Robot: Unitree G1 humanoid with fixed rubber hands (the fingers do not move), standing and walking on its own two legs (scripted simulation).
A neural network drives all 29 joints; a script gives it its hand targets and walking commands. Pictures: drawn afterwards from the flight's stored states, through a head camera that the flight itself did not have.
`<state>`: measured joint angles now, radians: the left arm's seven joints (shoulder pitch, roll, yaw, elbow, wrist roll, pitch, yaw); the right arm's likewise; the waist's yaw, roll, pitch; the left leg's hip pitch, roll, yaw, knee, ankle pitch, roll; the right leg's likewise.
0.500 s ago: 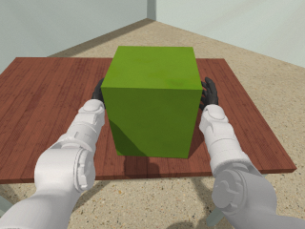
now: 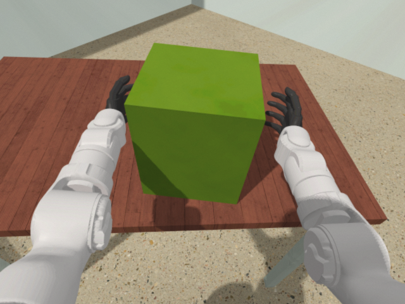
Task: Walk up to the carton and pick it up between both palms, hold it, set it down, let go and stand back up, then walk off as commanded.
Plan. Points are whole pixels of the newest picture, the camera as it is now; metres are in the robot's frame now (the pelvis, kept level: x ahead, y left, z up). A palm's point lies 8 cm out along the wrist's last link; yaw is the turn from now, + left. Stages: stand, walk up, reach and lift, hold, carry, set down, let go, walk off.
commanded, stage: set down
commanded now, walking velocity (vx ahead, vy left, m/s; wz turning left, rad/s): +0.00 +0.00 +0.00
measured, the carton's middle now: (197, 127) +0.46 -0.02 +0.11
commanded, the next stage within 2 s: none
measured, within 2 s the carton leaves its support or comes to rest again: neither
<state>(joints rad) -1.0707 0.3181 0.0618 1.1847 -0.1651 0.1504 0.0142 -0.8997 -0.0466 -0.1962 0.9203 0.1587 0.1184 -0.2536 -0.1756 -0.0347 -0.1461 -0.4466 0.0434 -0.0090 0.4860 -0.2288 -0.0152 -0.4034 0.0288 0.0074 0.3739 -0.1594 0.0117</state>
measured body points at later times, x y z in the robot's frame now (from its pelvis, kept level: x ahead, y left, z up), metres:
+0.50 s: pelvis -0.03 +0.01 -0.01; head -0.01 +0.06 +0.44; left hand +0.42 +0.19 +0.09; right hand +0.37 -0.17 +0.11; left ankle +0.00 +0.12 -0.74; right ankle +0.01 -0.13 -0.74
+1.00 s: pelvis -0.07 +0.02 -0.01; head -0.08 +0.06 +0.44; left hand +0.36 +0.20 +0.07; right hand +0.31 -0.17 +0.10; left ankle +0.00 +0.12 -0.74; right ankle +0.00 -0.13 -0.74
